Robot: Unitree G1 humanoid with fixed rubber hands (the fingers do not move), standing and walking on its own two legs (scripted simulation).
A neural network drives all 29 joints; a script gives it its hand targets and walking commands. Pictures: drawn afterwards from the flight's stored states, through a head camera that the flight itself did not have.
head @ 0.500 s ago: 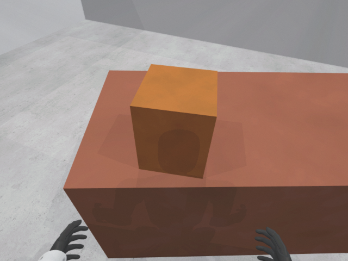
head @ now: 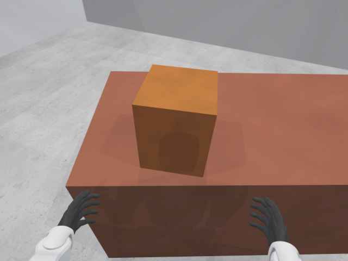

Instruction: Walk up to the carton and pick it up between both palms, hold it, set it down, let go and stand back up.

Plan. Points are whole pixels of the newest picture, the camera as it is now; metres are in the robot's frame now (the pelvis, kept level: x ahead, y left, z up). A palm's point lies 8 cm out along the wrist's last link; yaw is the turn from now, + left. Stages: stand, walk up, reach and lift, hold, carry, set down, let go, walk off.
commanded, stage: reach and lift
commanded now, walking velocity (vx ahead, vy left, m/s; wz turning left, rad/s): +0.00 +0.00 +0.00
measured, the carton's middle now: (177, 120) +0.50 +0.03 +0.05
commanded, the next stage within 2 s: none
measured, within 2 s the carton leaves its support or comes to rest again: neither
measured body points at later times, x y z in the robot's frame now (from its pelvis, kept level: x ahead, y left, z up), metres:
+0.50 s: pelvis +0.02 +0.00 +0.00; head +0.01 +0.01 +0.45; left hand +0.22 +0.25 +0.04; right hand +0.23 -0.16 +0.05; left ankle +0.06 +0.12 -0.74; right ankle +0.02 -0.12 -0.74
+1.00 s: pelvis +0.03 +0.00 +0.00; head +0.02 +0.01 +0.45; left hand +0.31 +0.23 +0.09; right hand +0.29 -0.16 +0.08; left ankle +0.06 +0.12 -0.74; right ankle +0.02 -0.12 -0.74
